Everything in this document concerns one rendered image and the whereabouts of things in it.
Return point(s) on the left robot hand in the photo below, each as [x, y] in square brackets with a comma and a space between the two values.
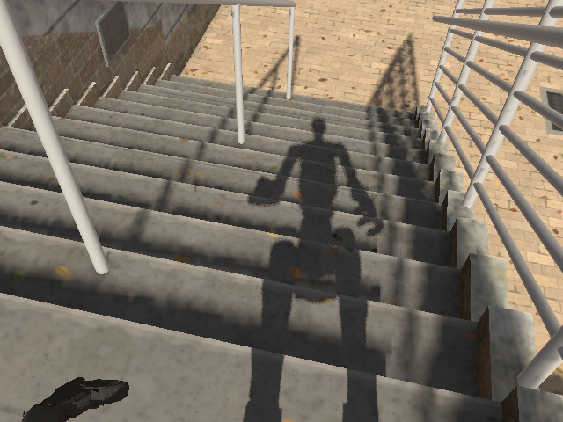
[75, 397]

